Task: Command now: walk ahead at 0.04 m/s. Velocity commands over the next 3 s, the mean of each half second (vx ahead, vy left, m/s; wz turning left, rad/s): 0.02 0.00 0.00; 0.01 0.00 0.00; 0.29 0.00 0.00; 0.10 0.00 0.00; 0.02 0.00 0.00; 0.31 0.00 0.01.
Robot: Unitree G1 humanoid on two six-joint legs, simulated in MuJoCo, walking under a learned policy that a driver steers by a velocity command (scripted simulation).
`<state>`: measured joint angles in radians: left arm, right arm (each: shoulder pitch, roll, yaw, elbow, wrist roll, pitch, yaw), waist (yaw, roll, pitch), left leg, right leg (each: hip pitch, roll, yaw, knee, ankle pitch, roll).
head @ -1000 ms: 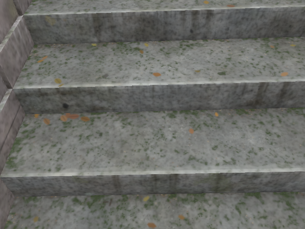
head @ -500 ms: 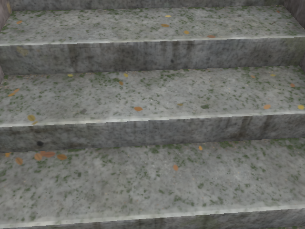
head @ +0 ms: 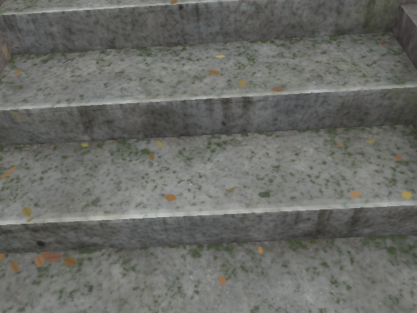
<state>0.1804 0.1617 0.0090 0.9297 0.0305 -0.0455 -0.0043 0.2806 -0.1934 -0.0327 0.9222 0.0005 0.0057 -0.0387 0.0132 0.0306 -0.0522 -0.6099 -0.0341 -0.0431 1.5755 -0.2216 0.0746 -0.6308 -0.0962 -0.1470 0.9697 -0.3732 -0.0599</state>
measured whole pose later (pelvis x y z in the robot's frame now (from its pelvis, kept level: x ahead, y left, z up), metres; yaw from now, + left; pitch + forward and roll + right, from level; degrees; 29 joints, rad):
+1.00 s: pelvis +0.11 +0.00 +0.06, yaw +0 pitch +1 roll +0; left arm 0.30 0.15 0.03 1.06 0.01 0.01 0.03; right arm 0.30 -0.15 -0.04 1.05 -0.01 0.02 -0.05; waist 0.01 0.00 -0.03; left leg -0.15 0.03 0.04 0.39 -0.25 0.00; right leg -0.13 0.00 -0.14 0.37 -0.25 -0.04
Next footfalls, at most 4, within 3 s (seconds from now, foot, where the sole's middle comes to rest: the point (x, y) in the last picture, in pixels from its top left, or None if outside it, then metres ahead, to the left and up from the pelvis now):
0.32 left None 0.12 0.12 -0.72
1.54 right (305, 297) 0.51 -0.19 -0.57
2.04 left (223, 283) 0.55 0.03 -0.57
2.80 right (311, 275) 0.57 -0.22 -0.57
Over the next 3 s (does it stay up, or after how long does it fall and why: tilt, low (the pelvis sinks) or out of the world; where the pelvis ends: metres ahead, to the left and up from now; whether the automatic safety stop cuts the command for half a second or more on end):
stays up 0.60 -0.11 0.21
